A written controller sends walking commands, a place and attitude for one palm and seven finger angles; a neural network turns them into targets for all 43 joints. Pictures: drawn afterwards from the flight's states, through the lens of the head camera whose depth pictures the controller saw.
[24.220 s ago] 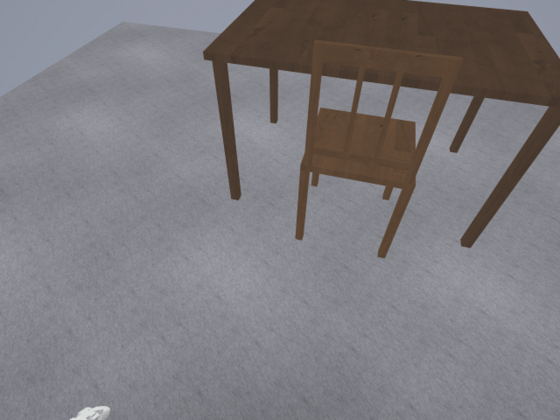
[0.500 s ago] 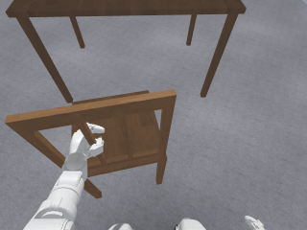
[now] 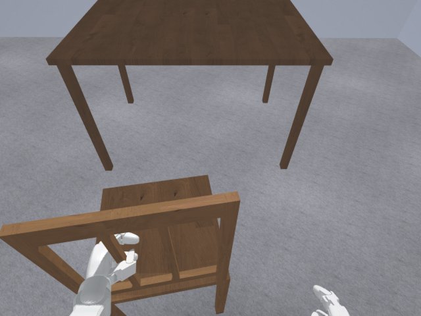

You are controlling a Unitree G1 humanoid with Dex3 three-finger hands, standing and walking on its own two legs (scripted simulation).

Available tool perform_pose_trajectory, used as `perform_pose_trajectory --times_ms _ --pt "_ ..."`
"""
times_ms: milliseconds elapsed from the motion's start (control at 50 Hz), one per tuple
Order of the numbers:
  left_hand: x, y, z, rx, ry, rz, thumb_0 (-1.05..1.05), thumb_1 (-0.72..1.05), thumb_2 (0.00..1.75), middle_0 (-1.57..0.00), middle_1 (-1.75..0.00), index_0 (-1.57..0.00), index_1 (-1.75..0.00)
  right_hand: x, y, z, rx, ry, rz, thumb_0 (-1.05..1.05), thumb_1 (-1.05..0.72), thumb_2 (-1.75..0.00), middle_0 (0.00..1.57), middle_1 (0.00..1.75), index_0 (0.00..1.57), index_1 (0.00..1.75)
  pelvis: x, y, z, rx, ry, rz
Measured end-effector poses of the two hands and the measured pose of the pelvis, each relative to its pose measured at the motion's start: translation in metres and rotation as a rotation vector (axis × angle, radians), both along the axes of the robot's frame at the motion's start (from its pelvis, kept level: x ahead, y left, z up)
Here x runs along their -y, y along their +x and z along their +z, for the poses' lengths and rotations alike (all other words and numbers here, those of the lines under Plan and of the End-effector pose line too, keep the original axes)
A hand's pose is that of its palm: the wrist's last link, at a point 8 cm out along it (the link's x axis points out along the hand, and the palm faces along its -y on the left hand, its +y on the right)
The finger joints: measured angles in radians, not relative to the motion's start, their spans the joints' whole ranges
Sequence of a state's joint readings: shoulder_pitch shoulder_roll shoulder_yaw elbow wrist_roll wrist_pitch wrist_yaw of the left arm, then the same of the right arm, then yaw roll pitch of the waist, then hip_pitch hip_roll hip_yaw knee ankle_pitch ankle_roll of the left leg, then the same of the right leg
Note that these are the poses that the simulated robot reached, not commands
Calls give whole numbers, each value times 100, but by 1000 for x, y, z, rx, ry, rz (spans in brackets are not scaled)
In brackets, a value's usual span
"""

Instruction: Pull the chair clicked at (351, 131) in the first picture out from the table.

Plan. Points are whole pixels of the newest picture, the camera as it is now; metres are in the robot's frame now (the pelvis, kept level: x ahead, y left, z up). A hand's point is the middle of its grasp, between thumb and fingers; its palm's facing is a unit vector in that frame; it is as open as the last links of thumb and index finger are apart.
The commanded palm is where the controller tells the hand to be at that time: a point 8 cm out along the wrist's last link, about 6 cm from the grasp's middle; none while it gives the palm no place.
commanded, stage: stop walking, hand still on the chair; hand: left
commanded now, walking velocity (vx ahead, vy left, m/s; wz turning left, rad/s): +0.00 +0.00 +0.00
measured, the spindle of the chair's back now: (123, 262) +0.25 +0.21 -0.09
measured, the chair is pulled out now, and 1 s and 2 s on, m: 0.67 0.67 0.67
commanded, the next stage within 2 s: open the thumb and straighten the fingers in 0.24 s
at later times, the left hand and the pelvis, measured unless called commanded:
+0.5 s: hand (131, 264) +0.23 +0.19 -0.07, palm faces +0.16 -0.97 -0.16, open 5.7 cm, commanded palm +0.20 +0.23 -0.05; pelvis +0.00 +0.00 -0.01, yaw +2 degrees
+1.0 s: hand (129, 261) +0.24 +0.19 -0.07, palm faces +0.18 -0.96 -0.20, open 16.4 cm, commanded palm +0.21 +0.24 -0.05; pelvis +0.02 +0.00 -0.04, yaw +3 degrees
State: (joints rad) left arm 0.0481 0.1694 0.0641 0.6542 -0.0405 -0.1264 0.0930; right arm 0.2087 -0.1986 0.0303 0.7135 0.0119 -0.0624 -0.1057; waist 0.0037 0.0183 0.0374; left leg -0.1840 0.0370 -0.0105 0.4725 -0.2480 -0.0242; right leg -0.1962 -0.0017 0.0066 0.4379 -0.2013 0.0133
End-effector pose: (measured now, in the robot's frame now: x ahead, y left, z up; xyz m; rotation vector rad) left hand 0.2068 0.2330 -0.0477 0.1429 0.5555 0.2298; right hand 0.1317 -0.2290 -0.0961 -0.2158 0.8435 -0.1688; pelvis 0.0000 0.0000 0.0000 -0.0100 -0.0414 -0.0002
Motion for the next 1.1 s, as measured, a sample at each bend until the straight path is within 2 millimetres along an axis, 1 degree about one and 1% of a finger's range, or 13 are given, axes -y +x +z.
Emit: perform_pose_trajectory --times_ms 100,200,280,360,440,520,580,640,720,820,900,1000,1100 --pt "1 -4 0 -1 0 1 3 73 82 -39 -126 -49 -145 14 12 10 32 -39 -9 1 -90 -90 20 30 21 30 1 3 1 0 1 1" --pt "2 -6 0 -2 -2 1 3 73 82 -38 -126 -49 -145 22 15 16 43 -64 -21 1 -91 -90 20 30 21 30 1 4 1 -1 1 2" --pt "2 -6 0 -2 -2 -2 3 73 82 -38 -126 -49 -145 21 13 17 31 -67 -27 1 -91 -90 20 30 20 30 0 5 2 -3 0 1" --pt "2 -5 0 -3 -4 -7 3 74 82 -38 -127 -49 -145 16 8 14 12 -57 -30 1 -91 -90 20 30 20 30 -1 5 2 -4 0 1" --pt "1 -3 -3 3 -34 -2 3 70 80 -39 -131 -49 -145 10 5 7 14 -2 -26 1 -91 -90 20 30 20 30 -2 3 -3 -49 4 24" --pt "-1 -1 0 31 -22 -32 2 54 72 -43 -137 -49 -145 6 8 0 37 14 -3 1 -91 -90 20 30 21 30 -4 2 -11 -89 1 27" --pt "-3 2 0 31 -9 -38 1 31 61 -45 -140 -49 -145 3 13 -6 56 18 13 1 -90 -90 20 30 21 30 -6 1 -17 -116 -1 30" --pt "-6 3 -2 14 -5 -23 1 5 48 -46 -138 -48 -141 0 21 -12 74 19 26 1 -91 -90 20 30 21 30 -7 3 -22 -139 0 32" --pt "-9 7 -2 3 -1 -9 0 -23 35 -42 -126 -43 -128 -2 32 -16 104 16 41 1 -91 -90 20 30 21 30 -7 6 -28 -162 -2 38" --pt "-5 8 0 4 -6 -10 0 -42 26 -34 -100 -34 -100 -3 45 -17 140 13 56 1 -91 -90 20 30 21 30 -6 13 -33 -184 -3 43" --pt "-2 5 -2 -11 -6 -8 -1 -49 23 -25 -74 -25 -74 -1 54 -17 157 4 66 1 -90 -90 20 30 21 30 -5 17 -36 -194 -5 49" --pt "-7 7 -4 -22 5 9 -1 -52 21 -14 -40 -14 -41 4 59 -19 155 -14 71 1 -90 -90 20 30 21 30 -1 21 -40 -202 -8 57" --pt "-8 8 0 -10 6 6 -1 -53 21 -6 -17 -6 -17 9 59 -20 153 -21 60 1 -90 -90 20 30 21 30 2 25 -41 -209 -11 59"
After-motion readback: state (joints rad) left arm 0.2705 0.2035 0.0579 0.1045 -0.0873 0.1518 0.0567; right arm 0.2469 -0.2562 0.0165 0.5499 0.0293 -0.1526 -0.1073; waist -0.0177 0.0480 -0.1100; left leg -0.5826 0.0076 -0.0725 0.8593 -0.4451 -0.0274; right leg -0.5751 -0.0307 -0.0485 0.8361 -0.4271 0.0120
